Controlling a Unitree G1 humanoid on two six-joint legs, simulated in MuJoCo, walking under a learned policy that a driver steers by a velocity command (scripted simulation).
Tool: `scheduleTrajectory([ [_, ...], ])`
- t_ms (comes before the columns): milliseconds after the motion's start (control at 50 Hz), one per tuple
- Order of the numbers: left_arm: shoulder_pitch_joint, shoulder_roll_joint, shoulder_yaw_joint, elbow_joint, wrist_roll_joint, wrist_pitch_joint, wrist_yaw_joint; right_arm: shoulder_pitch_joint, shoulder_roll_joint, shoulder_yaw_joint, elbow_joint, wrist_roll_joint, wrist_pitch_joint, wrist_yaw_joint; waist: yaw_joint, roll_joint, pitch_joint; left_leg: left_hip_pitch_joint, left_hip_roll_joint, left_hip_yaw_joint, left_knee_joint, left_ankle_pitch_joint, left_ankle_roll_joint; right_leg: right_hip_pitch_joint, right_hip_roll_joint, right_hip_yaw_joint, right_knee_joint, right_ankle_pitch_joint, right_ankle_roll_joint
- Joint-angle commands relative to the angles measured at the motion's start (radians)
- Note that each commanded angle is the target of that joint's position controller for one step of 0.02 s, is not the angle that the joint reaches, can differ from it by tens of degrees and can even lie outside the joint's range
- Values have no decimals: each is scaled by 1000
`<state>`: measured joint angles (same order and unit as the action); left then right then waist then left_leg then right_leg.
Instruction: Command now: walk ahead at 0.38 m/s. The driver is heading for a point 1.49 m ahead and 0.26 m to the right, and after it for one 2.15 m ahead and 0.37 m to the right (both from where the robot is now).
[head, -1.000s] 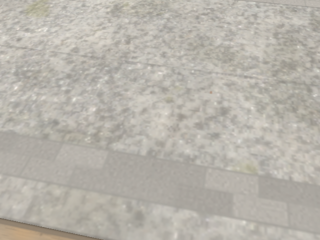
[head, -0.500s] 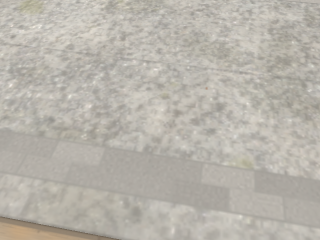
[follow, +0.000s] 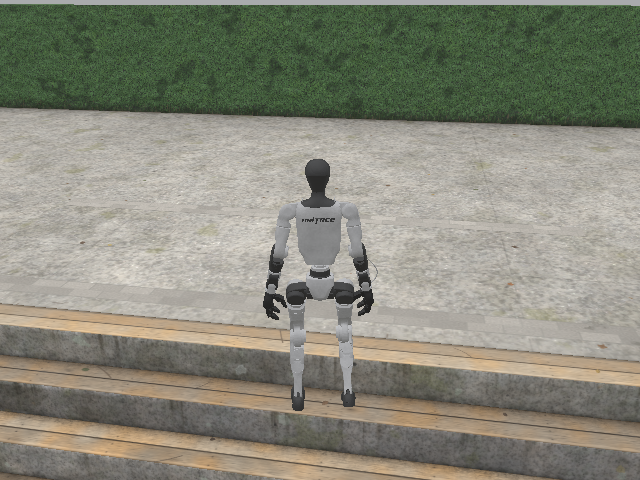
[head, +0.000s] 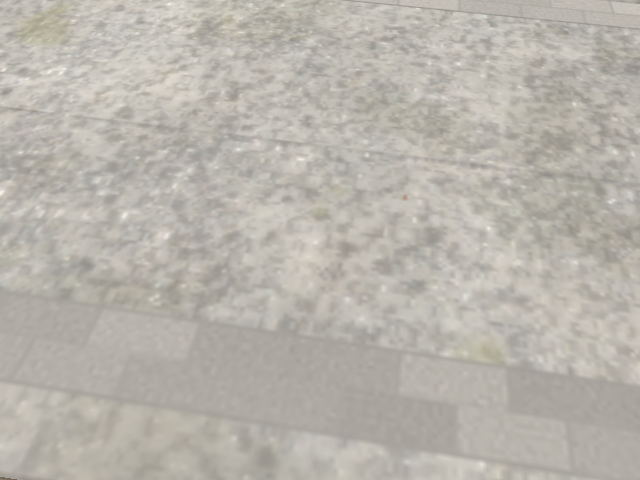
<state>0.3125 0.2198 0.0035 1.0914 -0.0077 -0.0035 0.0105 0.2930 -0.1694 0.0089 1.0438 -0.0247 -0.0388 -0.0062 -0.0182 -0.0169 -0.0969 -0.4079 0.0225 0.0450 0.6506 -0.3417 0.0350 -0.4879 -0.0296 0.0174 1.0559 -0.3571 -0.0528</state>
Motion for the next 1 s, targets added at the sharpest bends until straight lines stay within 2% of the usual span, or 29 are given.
scheduleTrajectory([
  [20,-165,-93,-39,-112,-25,-95,-41,315,-176,-33,50,-36,1,-24,-90,192,50,494,398,-679,-429,-66,306,-726,82,106,1125,33,-6],
  [40,-254,-141,-64,-196,-25,-123,-45,327,-129,-21,63,-24,4,-18,-89,114,89,553,385,-570,-408,-1,278,-905,71,134,1290,35,-24],
  [80,-356,-157,-95,-305,-16,-140,-59,367,-29,1,92,-18,2,-1,-81,29,116,637,347,-449,-388,59,201,-1107,29,175,1396,2,-62],
  [100,-318,-134,-97,-329,-27,-136,-71,319,21,19,94,-21,-1,4,-36,20,139,588,334,-385,-413,55,175,-1124,13,196,1405,-22,-78],
  [120,-281,-155,-113,-351,-38,-126,-76,274,36,29,90,-20,2,5,5,46,166,494,350,-354,-441,59,164,-1157,13,210,1500,-49,-84],
  [160,-274,-152,-143,-432,-40,-103,-78,154,14,41,59,-14,-3,6,103,59,227,191,326,-194,-537,21,124,-1078,-38,192,1350,-4,-81],
  [180,-327,-130,-150,-476,-43,-91,-73,84,-29,35,33,-2,-10,12,125,59,260,-19,260,-68,-623,-38,119,-932,-51,85,1097,73,-54],
  [220,-482,-111,-170,-539,-4,-63,-46,130,-84,16,44,24,-23,5,81,82,231,-305,222,25,-913,85,177,-442,-120,-174,725,88,-34],
  [260,-444,-72,-134,-513,-2,-69,-35,289,-142,2,90,47,-34,19,75,167,35,-108,178,102,-760,868,180,-49,-23,-294,560,9,-88],
  [280,-365,-45,-108,-491,-1,-62,-35,362,-205,-15,108,34,-23,17,112,253,-42,145,202,108,-592,1330,171,-59,36,-291,493,-196,-109],
  [300,-243,-4,-80,-442,-11,-56,-40,375,-238,-25,111,27,-5,1,163,333,-74,382,236,74,-444,1578,155,-111,70,-258,347,-308,-121],
  [320,-172,46,-51,-420,-15,-52,-48,365,-242,-31,103,20,-2,-7,198,367,-107,484,254,62,-291,1709,154,-68,74,-154,211,-300,-141],
  [340,-27,154,-12,-365,15,-54,-68,307,-212,-24,56,-12,-20,-9,238,184,-171,355,220,22,-22,1623,158,100,-33,183,22,-250,-198],
  [360,127,250,24,-284,23,-29,-64,282,-86,-15,14,2,-44,18,231,-236,-249,-14,38,-51,319,784,141,351,-185,735,-522,-666,-307],
  [380,188,277,39,-222,35,-26,-46,156,-36,-20,-28,8,-77,49,215,-311,-239,-229,-130,-248,921,276,115,355,-273,1111,-862,-789,-281],
  [400,87,145,1,-203,34,-41,-49,53,78,-7,-104,27,-94,79,128,-224,-111,-412,-137,-408,1303,260,133,209,-321,1051,-834,-631,-188],
  [420,11,12,-26,-166,34,-54,-71,-106,93,7,-203,37,-91,83,79,-140,50,-515,-101,-350,1407,256,165,26,-313,826,-745,-537,-142],
  [440,-51,-79,-41,-133,42,-71,-86,-137,60,12,-260,38,-86,71,16,-52,135,-558,-65,-326,1378,291,191,-70,-268,601,-650,-442,-94],
  [460,-85,-148,-51,-101,49,-82,-87,-64,44,12,-256,35,-67,59,-49,-17,141,-540,-55,-335,1353,327,199,-86,-215,441,-614,-308,-39],
  [500,-106,-157,-47,-86,44,-96,-95,60,57,33,-224,41,-36,44,-116,-11,127,-527,-35,-328,1249,361,202,-74,-164,198,-596,-97,11],
  [520,-77,-123,-42,-92,46,-97,-93,85,45,34,-208,62,-18,24,-111,-10,156,-553,-38,-286,1150,307,180,-45,-157,108,-629,-43,-11],
  [560,-40,-102,-45,-93,38,-111,-78,10,-2,27,-236,45,-7,8,-89,-10,166,-549,-31,-204,1018,354,140,-65,-126,34,-747,18,-45],
  [600,10,-53,-45,-83,23,-125,-56,-75,-37,18,-265,24,-18,16,-68,-44,156,-512,-13,-145,848,470,101,-52,-94,-24,-820,165,-43],
  [660,188,31,-25,-50,15,-134,-20,-185,-55,4,-274,41,-22,29,20,-32,96,-567,52,-36,641,552,71,214,-124,-2,-893,245,-38],
  [740,315,28,-14,-53,29,-120,7,-356,-63,-17,-300,57,-25,49,104,-21,134,-702,94,-26,406,518,37,533,-201,60,-946,302,-38],
  [860,341,33,-2,-82,19,-92,13,-511,-38,-20,-351,69,-50,73,128,-61,222,-557,42,48,49,383,35,657,-213,9,-953,509,-64],
  [940,341,112,15,-83,13,-82,25,-486,-80,-38,-380,61,-67,82,65,-157,170,-264,-65,123,-92,270,83,715,-211,-47,-762,1216,-52],
  [980,291,142,29,-100,16,-74,30,-258,-159,-75,-328,58,-68,67,-52,-220,57,0,-98,107,-195,300,123,716,-202,-41,-517,1367,-48],
  [1000,232,148,31,-126,20,-82,21,-79,-211,-97,-281,48,-65,49,-136,-230,-35,320,-30,30,-189,386,161,516,-181,-40,-331,1254,-41],
])
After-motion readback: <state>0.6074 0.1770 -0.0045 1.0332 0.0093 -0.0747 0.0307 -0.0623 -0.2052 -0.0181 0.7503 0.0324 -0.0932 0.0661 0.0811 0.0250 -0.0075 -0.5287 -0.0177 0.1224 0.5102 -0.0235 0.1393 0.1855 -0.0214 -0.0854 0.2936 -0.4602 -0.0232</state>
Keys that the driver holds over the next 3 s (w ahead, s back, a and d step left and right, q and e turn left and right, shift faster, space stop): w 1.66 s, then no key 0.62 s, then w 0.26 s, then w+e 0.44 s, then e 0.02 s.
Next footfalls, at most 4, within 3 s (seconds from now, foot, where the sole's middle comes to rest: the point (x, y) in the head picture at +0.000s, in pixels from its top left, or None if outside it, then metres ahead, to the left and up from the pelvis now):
0.32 right None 0.25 -0.18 -0.56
1.00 left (324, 380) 0.64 0.00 -0.56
1.48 right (430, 258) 0.95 -0.25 -0.56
1.96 left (330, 200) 1.14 -0.03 -0.56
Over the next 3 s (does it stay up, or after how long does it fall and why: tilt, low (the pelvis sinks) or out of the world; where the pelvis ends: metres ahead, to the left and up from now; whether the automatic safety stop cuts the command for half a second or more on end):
stays up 1.28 -0.18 0.20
